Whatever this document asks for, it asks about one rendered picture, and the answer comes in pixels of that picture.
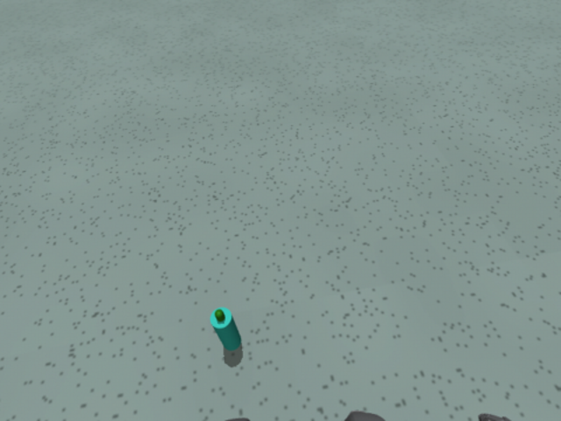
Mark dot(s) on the bottle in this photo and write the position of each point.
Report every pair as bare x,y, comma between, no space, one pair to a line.
225,327

